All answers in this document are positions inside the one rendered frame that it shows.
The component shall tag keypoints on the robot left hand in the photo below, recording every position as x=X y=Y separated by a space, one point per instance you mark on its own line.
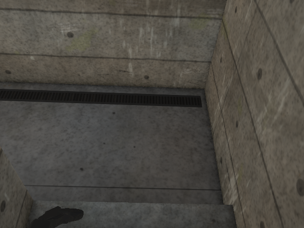
x=56 y=216

